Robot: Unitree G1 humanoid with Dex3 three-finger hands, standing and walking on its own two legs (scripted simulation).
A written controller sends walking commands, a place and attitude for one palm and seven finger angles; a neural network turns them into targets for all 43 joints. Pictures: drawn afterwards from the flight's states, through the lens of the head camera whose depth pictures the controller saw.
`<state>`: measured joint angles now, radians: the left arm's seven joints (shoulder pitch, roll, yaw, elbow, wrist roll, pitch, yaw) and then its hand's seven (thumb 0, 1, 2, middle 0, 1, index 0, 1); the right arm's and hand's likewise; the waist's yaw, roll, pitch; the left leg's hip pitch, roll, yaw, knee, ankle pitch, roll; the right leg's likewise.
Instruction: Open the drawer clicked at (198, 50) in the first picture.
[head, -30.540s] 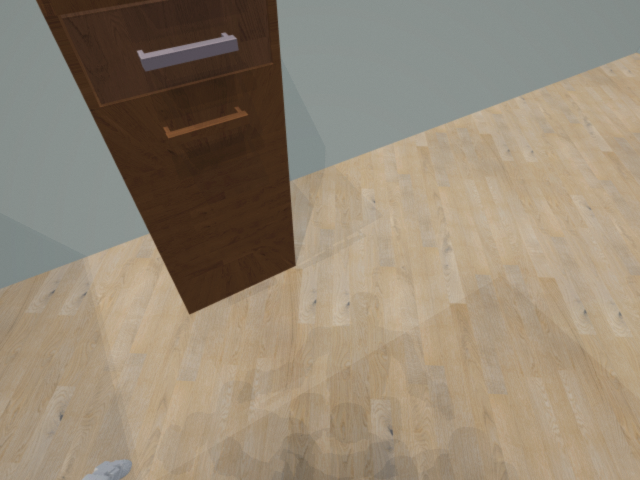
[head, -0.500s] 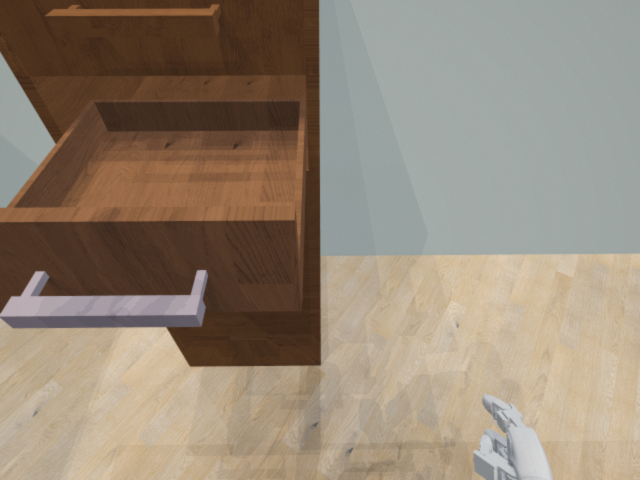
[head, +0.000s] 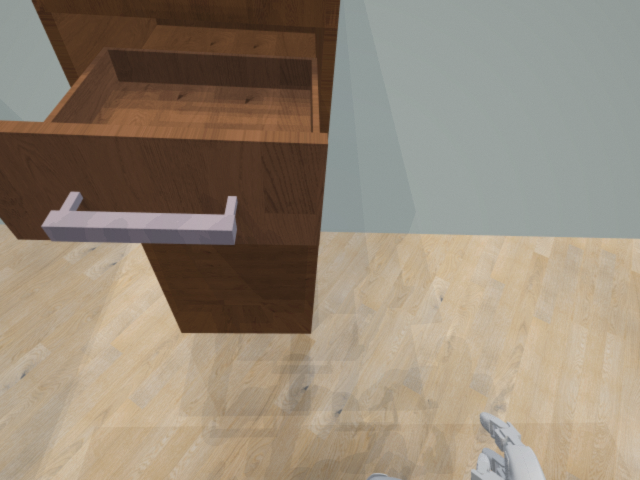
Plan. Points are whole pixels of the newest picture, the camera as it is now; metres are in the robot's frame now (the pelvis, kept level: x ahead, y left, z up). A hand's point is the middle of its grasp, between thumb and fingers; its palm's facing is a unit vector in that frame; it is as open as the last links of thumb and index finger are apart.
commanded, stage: step back with the hand held close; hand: left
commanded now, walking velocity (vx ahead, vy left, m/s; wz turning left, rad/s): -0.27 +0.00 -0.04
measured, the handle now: (149, 214) +0.36 +0.21 +0.16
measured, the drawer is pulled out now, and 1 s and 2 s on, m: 0.29 0.29 0.29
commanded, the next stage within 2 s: stop stepping back and stand still in 0.28 s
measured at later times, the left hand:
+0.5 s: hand out of the picture +0.07 +0.16 +0.34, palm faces +0.44 -0.72 -0.53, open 7.4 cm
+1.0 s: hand out of the picture -0.05 +0.16 +0.35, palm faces +0.53 -0.75 -0.40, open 7.4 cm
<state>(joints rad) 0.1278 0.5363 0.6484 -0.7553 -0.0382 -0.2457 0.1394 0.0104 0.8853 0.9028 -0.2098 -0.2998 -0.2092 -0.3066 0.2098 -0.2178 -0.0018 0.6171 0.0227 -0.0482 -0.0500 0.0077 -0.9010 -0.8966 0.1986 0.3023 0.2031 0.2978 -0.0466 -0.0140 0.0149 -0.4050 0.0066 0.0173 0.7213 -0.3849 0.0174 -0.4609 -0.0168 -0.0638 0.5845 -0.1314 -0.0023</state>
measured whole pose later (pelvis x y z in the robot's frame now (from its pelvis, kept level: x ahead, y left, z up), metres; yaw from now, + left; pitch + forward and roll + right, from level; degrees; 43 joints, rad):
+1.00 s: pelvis -0.20 -0.02 +0.01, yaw -3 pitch +0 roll +0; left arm 0.33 0.56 0.63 -0.96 -0.03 -0.29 0.15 0.02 0.88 0.90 -0.22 -0.30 -0.21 -0.31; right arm 0.29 -0.20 0.01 0.64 -0.01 -0.08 -0.06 0.01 -0.90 -0.90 0.20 0.30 0.20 0.30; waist -0.01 -0.03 -0.05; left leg -0.37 0.03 0.02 0.65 -0.40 0.01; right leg -0.29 0.00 -0.07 0.62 -0.34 -0.05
